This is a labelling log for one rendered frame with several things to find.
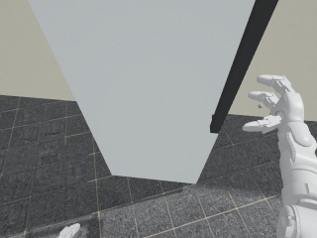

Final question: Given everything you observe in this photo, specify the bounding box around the robot left hand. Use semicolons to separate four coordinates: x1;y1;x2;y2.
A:
56;223;80;238

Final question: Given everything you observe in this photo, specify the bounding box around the robot right hand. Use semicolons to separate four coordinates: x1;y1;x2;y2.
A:
242;74;304;134

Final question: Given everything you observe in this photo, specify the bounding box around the fridge door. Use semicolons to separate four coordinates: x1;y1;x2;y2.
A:
28;0;256;184

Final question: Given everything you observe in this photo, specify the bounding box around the robot right forearm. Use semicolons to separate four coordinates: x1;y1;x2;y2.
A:
277;122;317;210

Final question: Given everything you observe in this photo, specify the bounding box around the robot right upper arm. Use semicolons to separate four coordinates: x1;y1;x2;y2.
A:
275;204;317;238

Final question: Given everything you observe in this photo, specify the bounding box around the handle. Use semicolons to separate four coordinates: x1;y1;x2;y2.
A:
210;0;278;134

